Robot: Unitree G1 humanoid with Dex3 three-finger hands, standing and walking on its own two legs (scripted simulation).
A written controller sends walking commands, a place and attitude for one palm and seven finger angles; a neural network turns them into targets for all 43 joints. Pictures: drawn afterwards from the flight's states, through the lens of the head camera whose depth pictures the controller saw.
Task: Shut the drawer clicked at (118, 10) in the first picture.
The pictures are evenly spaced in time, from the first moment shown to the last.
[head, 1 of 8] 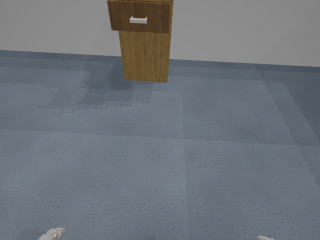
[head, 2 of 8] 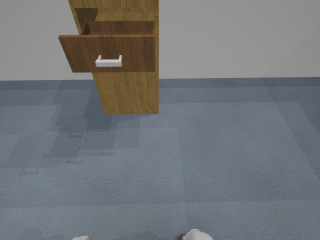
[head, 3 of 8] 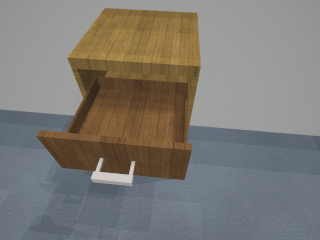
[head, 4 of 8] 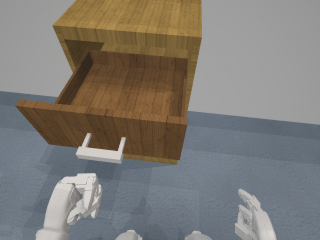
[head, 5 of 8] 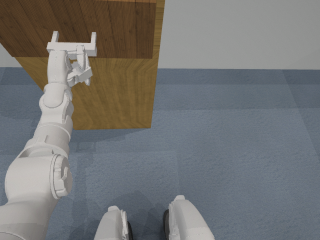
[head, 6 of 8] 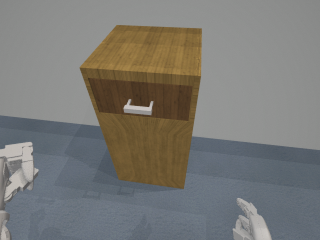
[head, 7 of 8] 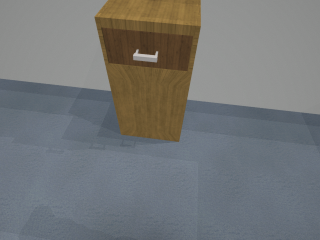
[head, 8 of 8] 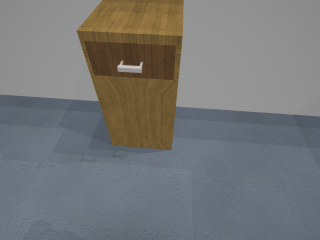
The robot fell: no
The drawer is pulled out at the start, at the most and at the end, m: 0.30 0.30 0.00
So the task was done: yes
